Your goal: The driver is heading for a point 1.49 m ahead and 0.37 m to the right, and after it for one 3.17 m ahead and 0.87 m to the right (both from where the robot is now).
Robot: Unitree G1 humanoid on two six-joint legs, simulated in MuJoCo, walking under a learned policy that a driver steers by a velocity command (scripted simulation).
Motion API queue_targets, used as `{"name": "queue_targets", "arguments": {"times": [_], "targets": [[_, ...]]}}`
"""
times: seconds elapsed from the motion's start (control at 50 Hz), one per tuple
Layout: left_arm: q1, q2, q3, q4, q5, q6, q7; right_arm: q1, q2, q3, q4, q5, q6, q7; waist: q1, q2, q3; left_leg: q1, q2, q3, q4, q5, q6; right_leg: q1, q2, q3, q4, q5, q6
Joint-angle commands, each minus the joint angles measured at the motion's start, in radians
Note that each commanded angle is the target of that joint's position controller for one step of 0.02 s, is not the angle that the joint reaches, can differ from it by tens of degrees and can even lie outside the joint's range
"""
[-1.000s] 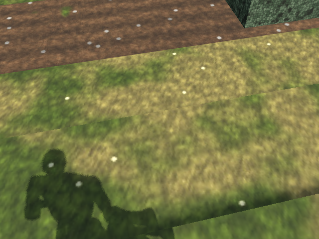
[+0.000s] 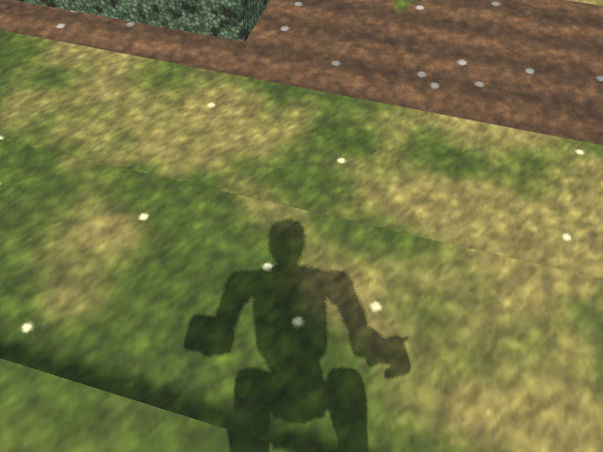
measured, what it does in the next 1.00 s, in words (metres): walks ahead: left foot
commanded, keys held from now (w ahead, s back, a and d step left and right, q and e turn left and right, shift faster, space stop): no key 0.04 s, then w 0.96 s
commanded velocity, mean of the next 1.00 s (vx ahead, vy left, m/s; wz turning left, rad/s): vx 0.36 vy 0.00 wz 0.04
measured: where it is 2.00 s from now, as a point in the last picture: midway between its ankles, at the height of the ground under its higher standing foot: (336, 265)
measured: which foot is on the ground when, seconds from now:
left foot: down 0.00-0.28, up 0.30-0.66, down 0.68-1.00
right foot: down 0.00-0.70, up 0.72-1.00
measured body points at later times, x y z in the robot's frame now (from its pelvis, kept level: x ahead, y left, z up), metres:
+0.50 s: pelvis +0.12 -0.02 +0.00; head +0.14 -0.02 +0.45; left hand +0.08 +0.21 -0.13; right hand +0.29 -0.26 -0.10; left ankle +0.21 +0.12 -0.68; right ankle +0.02 -0.10 -0.74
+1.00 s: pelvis +0.39 +0.01 -0.03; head +0.41 +0.00 +0.42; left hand +0.58 +0.22 -0.13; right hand +0.34 -0.21 -0.18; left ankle +0.33 +0.11 -0.74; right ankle +0.57 -0.14 -0.72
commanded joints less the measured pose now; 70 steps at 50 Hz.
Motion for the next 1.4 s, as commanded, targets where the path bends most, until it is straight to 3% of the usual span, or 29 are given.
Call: {"name": "queue_targets", "arguments": {"times": [0.02, 0.08, 0.14, 0.26, 0.3, 0.32, 0.4, 0.5, 0.62, 0.64, 0.68, 0.7, 0.72, 0.74, 0.76, 0.78, 0.84, 0.86, 0.92, 0.98, 1.14, 1.18, 1.2, 1.22, 1.26, 1.28, 1.32, 1.34, 1.4], "targets": [[0.121, 0.061, 0.011, -0.038, 0.006, -0.005, -0.022, -0.062, -0.174, -0.029, -0.109, 0.042, -0.041, 0.001, 0.066, 0.047, -0.217, 0.211, 0.177, -0.221, -0.062, 0.419, 0.236, -0.033, -0.083, 0.076, 0.012, 0.074, 0.032], [-0.007, 0.192, 0.052, -0.062, 0.022, -0.004, 0.027, 0.034, -0.226, -0.074, -0.069, -0.004, -0.025, -0.026, -0.025, 0.017, -0.103, 0.033, 0.074, -0.168, -0.135, -0.246, 0.186, -0.023, -0.046, 0.022, 0.071, -0.177, -0.017], [-0.009, 0.088, 0.016, -0.046, 0.032, -0.024, 0.027, 0.140, -0.166, -0.061, -0.038, -0.016, -0.046, -0.075, -0.084, 0.109, 0.011, 0.205, 0.237, -0.432, -0.263, -0.501, 0.305, -0.282, -0.037, 0.041, 0.166, -0.229, -0.067], [0.163, 0.083, 0.016, 0.020, 0.043, -0.074, 0.012, -0.067, -0.141, -0.043, -0.071, -0.039, -0.014, -0.067, 0.056, 0.012, 0.000, -0.057, 0.100, -0.196, -0.130, -0.359, 0.231, 0.163, -0.025, 0.045, 0.027, -0.095, -0.107], [0.376, 0.188, 0.038, 0.048, 0.055, -0.091, 0.026, -0.124, -0.041, -0.016, -0.106, -0.087, -0.026, -0.043, 0.139, -0.194, -0.017, -0.440, -0.119, -0.097, 0.370, -0.311, 0.088, 0.455, -0.351, 0.669, -0.185, -0.127, -0.348], [0.431, 0.152, 0.024, 0.076, 0.071, -0.087, 0.024, -0.109, -0.028, -0.017, -0.077, -0.065, -0.045, -0.042, 0.141, -0.121, 0.064, -0.619, -0.103, -0.235, 0.505, -0.315, 0.112, 0.498, -0.424, 0.693, -0.240, -0.158, -0.353], [0.283, 0.026, -0.039, 0.092, 0.076, -0.055, 0.020, -0.054, -0.035, -0.024, -0.031, -0.083, -0.059, -0.055, 0.009, -0.084, 0.051, -0.544, -0.019, -0.143, 0.622, -0.111, 0.129, 0.347, -0.317, 0.378, -0.256, 0.132, -0.243], [0.336, 0.057, -0.050, 0.157, 0.058, -0.057, 0.011, -0.228, 0.026, 0.001, -0.074, -0.050, -0.024, -0.010, 0.044, -0.096, 0.049, -0.350, -0.019, -0.004, 0.271, 0.136, 0.053, 0.190, -0.205, 0.156, -0.307, 0.336, -0.207], [0.349, 0.092, -0.044, 0.232, 0.069, -0.047, -0.027, -0.288, -0.040, -0.019, -0.116, -0.055, -0.020, -0.024, 0.005, -0.124, 0.054, -0.204, -0.071, 0.012, 0.163, 0.131, 0.099, 0.177, -0.260, 0.156, -0.234, 0.470, -0.207], [0.304, 0.106, -0.042, 0.229, 0.101, -0.046, -0.023, -0.206, -0.039, -0.020, -0.102, -0.051, -0.024, -0.030, -0.051, -0.139, 0.040, -0.129, -0.065, -0.025, 0.249, 0.177, 0.117, 0.159, -0.282, 0.147, -0.162, 0.638, -0.179], [0.252, 0.144, -0.022, 0.222, 0.092, -0.050, -0.020, 0.067, -0.126, -0.057, -0.017, -0.032, -0.044, -0.040, -0.150, -0.058, -0.079, 0.187, -0.125, 0.038, 0.179, 0.156, 0.164, 0.075, -0.192, 0.054, 0.176, 0.848, -0.112], [0.357, 0.087, -0.038, 0.240, 0.105, -0.051, -0.030, 0.227, -0.150, -0.065, 0.025, -0.033, -0.061, -0.050, -0.150, 0.011, -0.221, 0.544, -0.073, -0.061, 0.214, 0.258, 0.270, -0.142, -0.120, 0.059, 0.454, 0.660, -0.067], [0.482, -0.048, -0.081, 0.254, 0.134, -0.054, -0.050, 0.397, -0.130, -0.054, 0.049, -0.050, -0.058, -0.060, -0.156, 0.222, -0.426, 0.857, 0.192, -0.478, 0.075, 0.196, 0.518, -0.421, 0.078, 0.055, 0.922, -0.290, 0.003], [0.241, 0.009, -0.065, 0.185, 0.084, -0.061, -0.066, 0.521, -0.075, -0.038, 0.105, -0.087, -0.080, -0.058, -0.253, 0.119, -0.260, 0.775, 0.216, -0.695, -0.106, -0.084, 0.457, -0.693, 0.121, 0.227, 1.094, -0.392, -0.048], [0.108, 0.029, -0.056, 0.136, 0.055, -0.059, -0.044, 0.379, -0.080, -0.040, 0.098, -0.074, -0.101, -0.056, -0.199, 0.069, -0.025, 0.493, 0.240, -0.635, -0.139, -0.143, 0.383, -0.751, 0.012, 0.283, 1.060, -0.261, -0.079], [0.077, 0.074, -0.042, 0.139, 0.069, -0.052, -0.020, 0.246, -0.025, -0.023, 0.085, -0.051, -0.097, -0.056, -0.139, -0.019, 0.002, 0.312, 0.234, -0.602, -0.150, -0.127, 0.384, -0.661, -0.043, 0.288, 1.006, -0.179, -0.069], [0.134, -0.009, -0.071, 0.141, 0.110, -0.006, 0.011, 0.057, 0.090, 0.031, 0.064, -0.052, -0.088, -0.054, 0.022, -0.048, 0.003, -0.096, 0.186, -0.420, -0.223, -0.070, 0.342, -0.446, -0.128, 0.271, 0.780, -0.072, -0.047], [0.112, -0.024, -0.073, 0.120, 0.103, 0.014, 0.014, 0.052, 0.048, 0.018, 0.071, -0.042, -0.094, -0.062, 0.026, -0.031, -0.031, -0.127, 0.143, -0.342, -0.236, -0.107, 0.326, -0.414, -0.130, 0.242, 0.700, -0.104, -0.024], [0.087, -0.034, -0.094, 0.092, 0.135, 0.013, 0.000, 0.092, 0.065, 0.032, 0.087, -0.088, -0.134, -0.095, -0.007, -0.042, -0.045, -0.185, 0.043, -0.200, -0.073, -0.056, 0.267, -0.408, -0.160, 0.254, 0.491, 0.456, -0.003], [-0.003, -0.009, -0.093, 0.045, 0.084, 0.025, -0.005, 0.207, -0.003, 0.028, 0.124, -0.089, -0.130, -0.077, -0.048, 0.003, -0.015, -0.415, -0.007, -0.148, 0.018, -0.219, 0.252, -0.151, -0.105, 0.143, 0.284, 0.749, 0.016], [-0.175, 0.050, -0.081, 0.028, 0.091, 0.026, 0.015, 0.493, -0.031, 0.044, 0.253, -0.025, -0.060, -0.077, -0.167, -0.034, 0.109, 0.008, 0.083, -0.339, 0.318, -0.293, 0.213, -0.236, -0.145, 0.139, -0.148, 0.620, 0.026], [0.169, 0.130, -0.020, 0.110, 0.064, 0.001, 0.025, 0.474, -0.074, 0.035, 0.269, -0.068, -0.043, -0.027, 0.035, -0.097, -0.028, -0.178, -0.002, -0.201, 0.634, 0.004, 0.136, 0.303, -0.109, 0.023, -0.055, 0.665, -0.048], [0.511, 0.149, -0.002, 0.193, 0.066, 0.005, -0.001, 0.654, 0.073, 0.061, 0.328, -0.094, -0.044, 0.016, 0.087, -0.279, -0.386, -0.464, -0.118, -0.112, 1.098, -0.275, 0.035, 0.934, -0.280, 0.180, 0.340, 1.101, -0.287], [0.647, 0.159, 0.012, 0.227, 0.084, 0.019, -0.028, 0.565, 0.045, 0.059, 0.266, -0.061, -0.051, 0.039, 0.185, -0.282, -0.516, -0.668, -0.181, -0.119, 1.503, -0.631, 0.012, 1.076, -0.427, 0.405, 0.342, 1.031, -0.419], [0.467, 0.206, 0.025, 0.241, 0.066, 0.018, -0.008, 0.176, 0.017, 0.041, 0.085, -0.021, -0.079, 0.018, 0.143, -0.112, -0.120, -1.066, -0.058, -0.109, 1.387, -0.319, 0.033, 0.666, -0.417, 0.573, 0.022, 0.015, -0.286], [0.319, 0.108, -0.007, 0.204, 0.075, 0.007, -0.008, 0.127, -0.014, 0.034, 0.096, -0.043, -0.087, -0.014, 0.102, -0.017, -0.035, -0.939, -0.002, -0.107, 1.276, -0.192, 0.061, 0.392, -0.376, 0.483, -0.070, -0.100, -0.259], [0.174, -0.071, -0.079, 0.165, 0.079, -0.023, 0.004, 0.144, 0.040, 0.056, 0.103, -0.074, -0.071, -0.052, -0.025, -0.046, 0.018, -0.705, 0.122, -0.188, 0.922, 0.066, 0.099, -0.001, -0.389, 0.487, -0.210, -0.012, -0.302], [0.132, -0.085, -0.084, 0.162, 0.049, -0.044, 0.015, 0.117, 0.075, 0.062, 0.098, -0.082, -0.057, -0.050, -0.036, -0.007, 0.024, -0.598, 0.135, -0.153, 0.692, 0.143, 0.098, -0.118, -0.331, 0.398, -0.278, 0.003, -0.293], [0.134, 0.031, -0.056, 0.183, 0.040, -0.068, 0.017, 0.052, 0.074, 0.068, 0.068, -0.062, -0.029, -0.024, -0.038, -0.049, -0.024, -0.336, 0.075, -0.055, 0.316, 0.249, 0.066, -0.203, -0.239, 0.236, -0.248, 0.265, -0.260]]}}
Next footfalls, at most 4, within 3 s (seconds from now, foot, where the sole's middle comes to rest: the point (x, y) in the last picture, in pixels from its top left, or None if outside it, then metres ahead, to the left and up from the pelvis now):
0.68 left None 0.37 0.11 -0.78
1.18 right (374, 374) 0.68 -0.14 -0.93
1.62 left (289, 274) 0.99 0.09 -0.93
2.16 right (384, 243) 1.10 -0.20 -0.93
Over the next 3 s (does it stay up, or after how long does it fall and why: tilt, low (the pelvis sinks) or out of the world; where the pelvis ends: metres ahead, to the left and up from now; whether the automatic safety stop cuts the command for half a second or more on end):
stays up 1.37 -0.27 -0.32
